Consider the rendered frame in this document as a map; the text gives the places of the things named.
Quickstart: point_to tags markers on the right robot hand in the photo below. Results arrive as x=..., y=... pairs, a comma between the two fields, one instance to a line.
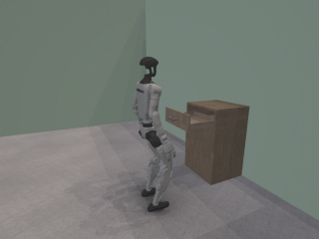
x=168, y=147

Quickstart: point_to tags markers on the left robot forearm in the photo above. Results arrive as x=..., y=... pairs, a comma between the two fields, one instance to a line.
x=138, y=117

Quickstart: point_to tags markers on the robot right shin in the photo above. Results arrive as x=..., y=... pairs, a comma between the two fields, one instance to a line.
x=162, y=183

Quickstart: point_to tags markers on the robot left upper arm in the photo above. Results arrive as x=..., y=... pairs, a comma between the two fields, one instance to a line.
x=135, y=99

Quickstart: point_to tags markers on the robot right upper arm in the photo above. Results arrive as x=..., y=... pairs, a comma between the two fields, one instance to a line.
x=155, y=92

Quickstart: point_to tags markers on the robot shin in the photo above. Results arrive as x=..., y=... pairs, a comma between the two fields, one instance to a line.
x=162, y=183
x=153, y=171

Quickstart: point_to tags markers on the drawer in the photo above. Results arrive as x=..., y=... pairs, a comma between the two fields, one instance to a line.
x=190, y=121

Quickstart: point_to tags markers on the handle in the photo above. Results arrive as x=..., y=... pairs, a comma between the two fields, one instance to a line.
x=171, y=118

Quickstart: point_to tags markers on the robot left shin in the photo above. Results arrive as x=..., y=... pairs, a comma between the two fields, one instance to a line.
x=153, y=171

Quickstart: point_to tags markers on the right robot forearm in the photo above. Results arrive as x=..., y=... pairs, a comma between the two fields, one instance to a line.
x=158, y=127

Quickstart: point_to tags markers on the cabinet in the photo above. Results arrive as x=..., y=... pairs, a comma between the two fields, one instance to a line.
x=217, y=154

